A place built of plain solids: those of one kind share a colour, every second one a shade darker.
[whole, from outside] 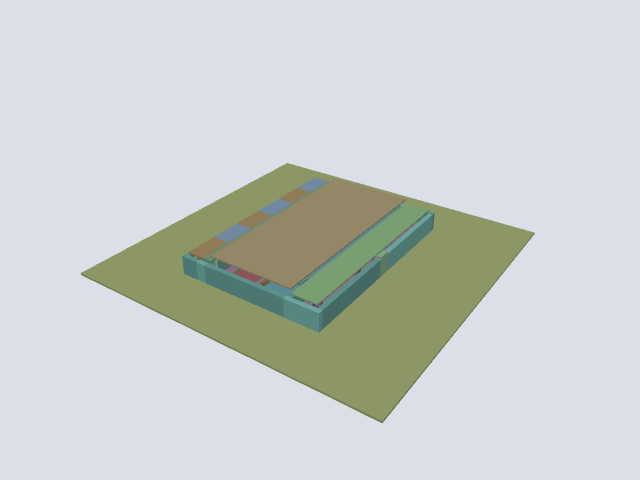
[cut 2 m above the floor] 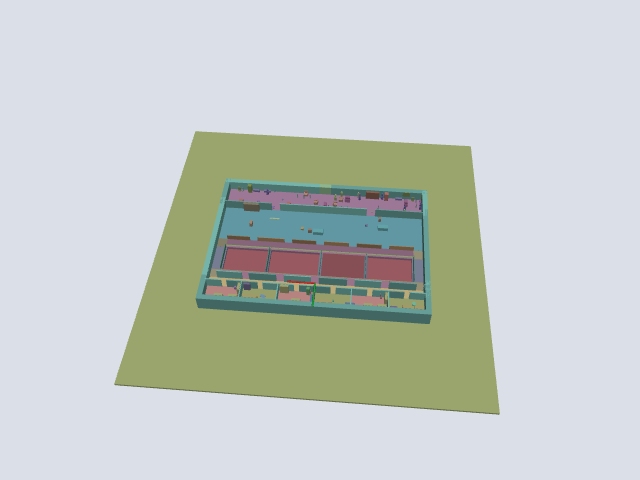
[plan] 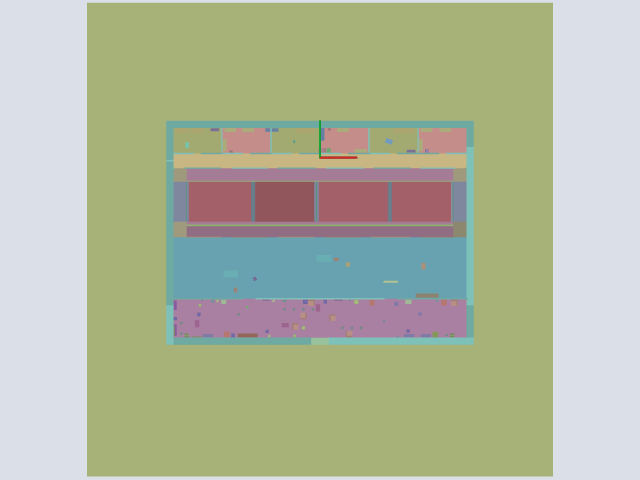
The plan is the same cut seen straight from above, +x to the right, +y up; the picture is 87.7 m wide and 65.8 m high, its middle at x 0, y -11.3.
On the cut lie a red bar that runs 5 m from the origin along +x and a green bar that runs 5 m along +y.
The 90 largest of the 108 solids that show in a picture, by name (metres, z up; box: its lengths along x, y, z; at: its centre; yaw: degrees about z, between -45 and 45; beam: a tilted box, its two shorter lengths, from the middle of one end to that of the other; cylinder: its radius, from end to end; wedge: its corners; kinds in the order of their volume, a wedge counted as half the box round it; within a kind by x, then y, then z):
{
 "ground_under_all_1": {"box": [63.87, 64.96, 0.4], "at": [0.0, -11.26, -0.75]},
 "wall_1": {"box": [1.0, 7.2, 3.94], "at": [-20.58, -22.06, 1.37]},
 "wall_2": {"box": [1.0, 19.71, 3.94], "at": [-20.58, -10.4, 1.37]},
 "wall_3": {"box": [1.0, 3.8, 3.94], "at": [-20.58, -0.45, 1.37]},
 "wall_4": {"box": [1.0, 5.4, 3.94], "at": [-20.58, 2.35, 1.37]},
 "wall_5": {"box": [2.99, 0.2, 3.94], "at": [-18.78, 0.55, 1.37]},
 "wall_6": {"box": [8.53, 1.0, 3.94], "at": [-16.81, 4.55, 1.37]},
 "wall_7": {"box": [5.04, 0.2, 3.94], "at": [-16.08, -1.45, 1.37]},
 "wall_8": {"box": [9.72, 0.2, 3.94], "at": [-15.42, -19.36, 1.37]},
 "wall_9": {"box": [2.99, 0.2, 3.94], "at": [-14.84, 0.55, 1.37]},
 "wall_10": {"box": [0.2, 3.8, 3.94], "at": [-13.45, 2.35, 1.37]},
 "wall_11": {"box": [2.99, 0.2, 3.94], "at": [-12.06, 0.55, 1.37]},
 "wall_12": {"box": [19.88, 1.0, 3.94], "at": [-11.14, -25.16, 1.37]},
 "wall_13": {"box": [8.53, 1.0, 3.94], "at": [-10.09, 4.55, 1.37]},
 "wall_14": {"box": [4.88, 0.2, 3.94], "at": [-9.67, -1.45, 1.37]},
 "wall_15": {"box": [5.78, 0.2, 3.94], "at": [-6.72, 0.55, 1.37]},
 "wall_16": {"box": [0.2, 3.8, 3.94], "at": [-6.72, 2.35, 1.37]},
 "wall_17": {"box": [2.99, 0.2, 3.94], "at": [-5.33, 0.55, 1.37]},
 "wall_18": {"box": [8.53, 1.0, 3.94], "at": [-3.36, 4.55, 1.37]},
 "wall_19": {"box": [5.25, 0.2, 3.94], "at": [-3.21, -1.45, 1.37]},
 "wall_20": {"box": [2.99, 0.2, 3.94], "at": [-1.39, 0.55, 1.37]},
 "wall_21": {"box": [17.72, 0.2, 3.94], "at": [0.0, -19.36, 1.37]},
 "wall_22": {"box": [5.78, 0.2, 3.94], "at": [0.0, 0.55, 1.37]},
 "wall_23": {"box": [8.53, 1.0, 3.94], "at": [3.36, 4.55, 1.37]},
 "wall_24": {"box": [5.06, 0.2, 3.94], "at": [3.4, -1.45, 1.37]},
 "wall_25": {"box": [5.78, 0.2, 3.94], "at": [6.72, 0.55, 1.37]},
 "wall_26": {"box": [0.2, 3.8, 3.94], "at": [6.72, 2.35, 1.37]},
 "wall_27": {"box": [2.99, 0.2, 3.94], "at": [8.12, 0.55, 1.37]},
 "wall_28": {"box": [5.11, 0.2, 3.94], "at": [9.93, -1.45, 1.37]},
 "wall_29": {"box": [8.53, 1.0, 3.94], "at": [10.09, 4.55, 1.37]},
 "wall_30": {"box": [19.88, 1.0, 3.94], "at": [11.14, -25.16, 1.37]},
 "wall_31": {"box": [2.99, 0.2, 3.94], "at": [12.06, 0.55, 1.37]},
 "wall_32": {"box": [0.2, 3.8, 3.94], "at": [13.45, 2.35, 1.37]},
 "wall_33": {"box": [2.99, 0.2, 3.94], "at": [14.84, 0.55, 1.37]},
 "wall_34": {"box": [9.72, 0.2, 3.94], "at": [15.42, -19.36, 1.37]},
 "wall_35": {"box": [4.77, 0.2, 3.94], "at": [16.16, -1.45, 1.37]},
 "wall_36": {"box": [8.53, 1.0, 3.94], "at": [16.81, 4.55, 1.37]},
 "wall_37": {"box": [2.99, 0.2, 3.94], "at": [18.78, 0.55, 1.37]},
 "wall_38": {"box": [1.0, 7.2, 3.94], "at": [20.58, -22.06, 1.37]},
 "wall_39": {"box": [1.0, 19.71, 3.94], "at": [20.58, -10.4, 1.37]},
 "wall_40": {"box": [1.0, 3.8, 3.94], "at": [20.58, -0.45, 1.37]},
 "wall_41": {"box": [1.0, 5.4, 3.94], "at": [20.58, 2.35, 1.37]},
 "floor_yard_1": {"box": [40.35, 8.45, 1.14], "at": [0.0, -15.13, -0.03]},
 "floor_lobby_1": {"box": [40.35, 5.4, 1.14], "at": [0.0, -22.06, -0.03]},
 "ceil_hall_1": {"box": [40.35, 17.91, 0.3], "at": [0.0, -10.4, 5.09]},
 "floor_walkway_1": {"box": [36.55, 1.48, 1.14], "at": [0.0, -10.17, -0.03]},
 "floor_walkway_2": {"box": [36.55, 0.36, 1.14], "at": [0.0, -8.99, -0.03]},
 "floor_walkway_3": {"box": [36.55, 1.73, 1.14], "at": [0.0, -2.31, -0.03]},
 "floor_plot_1": {"box": [8.5, 5.51, 0.6], "at": [-13.72, -6.05, -0.3]},
 "floor_plot_2": {"box": [8.1, 5.51, 1.14], "at": [-4.83, -6.05, -0.03]},
 "floor_plot_3": {"box": [9.45, 5.51, 0.6], "at": [4.55, -6.05, -0.3]},
 "floor_plot_4": {"box": [8.1, 5.51, 0.6], "at": [13.93, -6.05, -0.3]},
 "floor_back_corridor_1": {"box": [40.35, 2.0, 1.14], "at": [0.0, -0.45, -0.03]},
 "floor_office_1": {"box": [6.73, 3.6, 1.14], "at": [-16.81, 2.35, -0.03]},
 "floor_office_2": {"box": [6.73, 3.6, 1.14], "at": [-3.36, 2.35, -0.03]},
 "floor_office_3": {"box": [6.73, 3.6, 1.14], "at": [10.09, 2.35, -0.03]},
 "floor_store_1": {"box": [6.73, 3.6, 1.14], "at": [-10.09, 2.35, -0.03]},
 "floor_store_2": {"box": [6.73, 3.6, 1.14], "at": [3.36, 2.35, -0.03]},
 "floor_store_3": {"box": [6.73, 3.6, 1.14], "at": [16.81, 2.35, -0.03]},
 "ceil_lobby_1": {"box": [40.35, 5.4, 0.3], "at": [0.0, -22.06, 4.09]},
 "floor_baulk_1": {"box": [2.2, 5.51, 1.14], "at": [-19.07, -6.05, -0.03]},
 "floor_baulk_2": {"box": [0.6, 5.51, 1.14], "at": [-9.18, -6.05, -0.03]},
 "floor_baulk_3": {"box": [0.6, 5.51, 1.14], "at": [-0.47, -6.05, -0.03]},
 "floor_baulk_4": {"box": [0.6, 5.51, 1.14], "at": [9.57, -6.05, -0.03]},
 "floor_baulk_5": {"box": [2.2, 5.51, 1.14], "at": [19.07, -6.05, -0.03]},
 "ceil_back_corridor_1": {"box": [40.35, 2.0, 0.3], "at": [0.0, -0.45, 3.94]},
 "ceil_office_1": {"box": [6.73, 3.6, 0.3], "at": [-16.81, 2.35, 3.94]},
 "ceil_office_2": {"box": [6.73, 3.6, 0.3], "at": [-3.36, 2.35, 3.94]},
 "ceil_office_3": {"box": [6.73, 3.6, 0.3], "at": [10.09, 2.35, 3.94]},
 "ceil_store_1": {"box": [6.73, 3.6, 0.3], "at": [-10.09, 2.35, 3.94]},
 "ceil_store_2": {"box": [6.73, 3.6, 0.3], "at": [3.36, 2.35, 3.94]},
 "ceil_store_3": {"box": [6.73, 3.6, 0.3], "at": [16.81, 2.35, 3.94]},
 "floor_walkway_end_1": {"box": [1.9, 2.1, 1.14], "at": [-19.23, -9.86, -0.03]},
 "floor_walkway_end_2": {"box": [1.9, 1.85, 1.14], "at": [-19.23, -2.38, -0.03]},
 "floor_walkway_end_3": {"box": [1.9, 2.1, 1.14], "at": [19.23, -9.86, -0.03]},
 "floor_walkway_end_4": {"box": [1.9, 1.85, 1.14], "at": [19.23, -2.38, -0.03]},
 "floor_walkway_warn_far_1": {"box": [36.55, 0.26, 1.14], "at": [0.0, -9.3, -0.03]},
 "cabinets_office_1": {"box": [1.75, 0.6, 2.0], "at": [-18.95, 3.72, 1.54]},
 "cabinets_office_2": {"box": [1.75, 0.6, 2.0], "at": [-16.8, 3.72, 1.54]},
 "cabinets_office_3": {"box": [2.6, 0.6, 2.0], "at": [-2.08, 3.72, 1.54]},
 "cabinets_office_4": {"box": [2.7, 0.6, 2.0], "at": [11.53, 3.72, 1.54]},
 "door_leaf_1": {"box": [2.4, 0.97, 4.41], "at": [0.0, -25.18, 1.6]},
 "shelves_store_1": {"box": [1.6, 0.5, 2.0], "at": [3.15, 3.77, 1.54]},
 "shelves_store_2": {"box": [1.6, 0.5, 2.0], "at": [5.58, 0.93, 1.54]},
 "shelves_store_3": {"box": [0.5, 1.6, 2.0], "at": [13.83, 1.7, 1.54]},
 "shelves_store_4": {"box": [1.6, 0.5, 2.0], "at": [14.6, 3.77, 1.54]},
 "shelves_store_5": {"box": [1.6, 0.5, 2.0], "at": [17.2, 3.77, 1.54]},
 "floor_walkway_warn_near_1": {"box": [36.55, 0.12, 1.14], "at": [0.0, -3.24, -0.03]},
 "cabinets_hall_1": {"box": [3.15, 0.6, 2.0], "at": [14.7, -18.93, 1.54]},
 "lockers_lobby_1": {"box": [2.75, 0.5, 1.8], "at": [-9.9, -24.38, 1.44]}
}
